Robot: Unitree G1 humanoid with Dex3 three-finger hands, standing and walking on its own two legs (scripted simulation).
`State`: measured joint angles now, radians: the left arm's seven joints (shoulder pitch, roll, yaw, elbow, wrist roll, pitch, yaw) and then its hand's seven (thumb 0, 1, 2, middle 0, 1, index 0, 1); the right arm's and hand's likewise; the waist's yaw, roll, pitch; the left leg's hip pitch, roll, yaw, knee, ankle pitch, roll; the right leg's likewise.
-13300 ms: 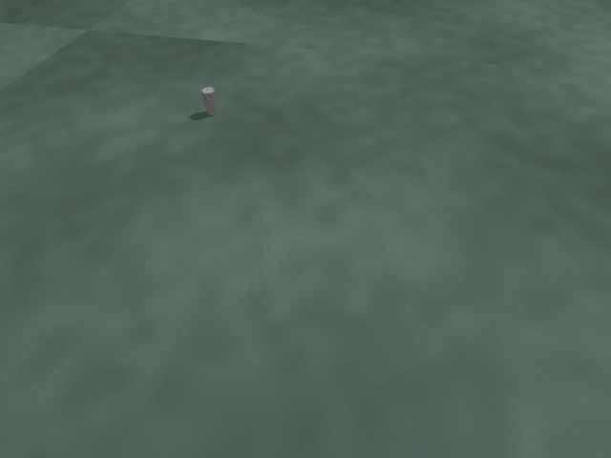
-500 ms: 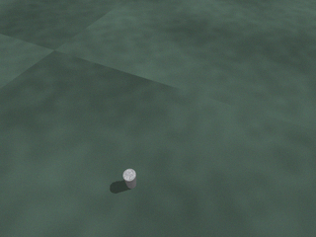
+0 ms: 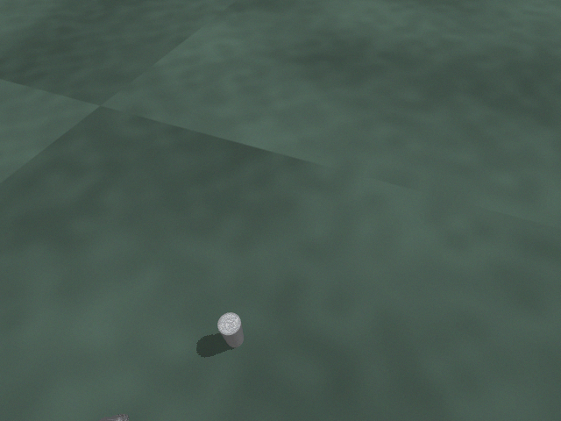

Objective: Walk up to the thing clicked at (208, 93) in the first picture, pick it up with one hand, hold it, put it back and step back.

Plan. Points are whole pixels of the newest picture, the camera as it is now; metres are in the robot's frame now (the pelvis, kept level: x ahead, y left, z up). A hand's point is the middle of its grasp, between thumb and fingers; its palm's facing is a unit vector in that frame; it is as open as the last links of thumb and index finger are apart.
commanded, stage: walk up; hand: left
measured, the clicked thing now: (232, 331) +0.50 +0.20 -0.69
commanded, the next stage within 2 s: stand in 0.38 s
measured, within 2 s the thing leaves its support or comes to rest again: neither
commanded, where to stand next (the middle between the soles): +0.14 -0.01 m, yaw -1 degrees
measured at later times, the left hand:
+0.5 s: hand out of the picture +0.10 +0.26 -0.14, palm faces +0.02 -0.94 -0.33, open 7.4 cm
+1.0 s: hand out of the picture +0.07 +0.26 -0.14, palm faces -0.01 -0.94 -0.34, open 7.4 cm
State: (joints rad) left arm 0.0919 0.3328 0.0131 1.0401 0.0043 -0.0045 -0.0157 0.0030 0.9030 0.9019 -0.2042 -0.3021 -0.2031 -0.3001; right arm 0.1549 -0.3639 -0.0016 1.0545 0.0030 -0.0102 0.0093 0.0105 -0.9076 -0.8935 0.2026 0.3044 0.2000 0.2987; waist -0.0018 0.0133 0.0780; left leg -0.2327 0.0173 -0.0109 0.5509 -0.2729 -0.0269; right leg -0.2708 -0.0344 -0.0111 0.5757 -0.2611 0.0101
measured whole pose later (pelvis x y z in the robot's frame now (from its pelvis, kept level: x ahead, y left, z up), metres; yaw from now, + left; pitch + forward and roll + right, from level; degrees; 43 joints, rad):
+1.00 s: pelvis +0.00 +0.00 +0.02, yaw +0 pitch -3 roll +0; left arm 0.11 0.35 0.01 1.15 0.01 -0.01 -0.01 0.00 0.90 0.90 -0.20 -0.30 -0.20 -0.30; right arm 0.11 -0.35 0.00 1.15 -0.01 0.00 0.02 0.01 -0.91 -0.89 0.20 0.30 0.20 0.30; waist 0.00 0.00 0.05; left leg -0.13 0.03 -0.01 0.34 -0.17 -0.03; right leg -0.15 -0.02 -0.02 0.35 -0.15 0.01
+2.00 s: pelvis -0.08 +0.05 +0.00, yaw -2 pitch -1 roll -1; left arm 0.09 0.38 0.06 0.90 0.02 0.07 0.02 0.00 0.90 0.90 -0.20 -0.30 -0.20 -0.30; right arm 0.11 -0.34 -0.05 0.92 -0.02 0.03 -0.03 0.01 -0.90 -0.89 0.21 0.31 0.20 0.30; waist -0.01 -0.04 0.21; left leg -0.29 -0.02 0.08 0.61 -0.30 0.07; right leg -0.38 0.07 0.11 0.96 -0.46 0.01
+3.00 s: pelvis -0.30 -0.01 -0.01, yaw -3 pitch -3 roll +0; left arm 0.25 0.34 0.07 0.94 0.04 0.01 -0.01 0.00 0.90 0.90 -0.21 -0.30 -0.20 -0.30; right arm 0.21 -0.42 -0.05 0.92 -0.01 0.03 -0.01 0.01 -0.91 -0.89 0.20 0.30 0.20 0.30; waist 0.02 0.05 0.06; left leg -0.37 -0.02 -0.10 0.89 -0.47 0.00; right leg -0.22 -0.01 0.04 0.64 -0.38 0.01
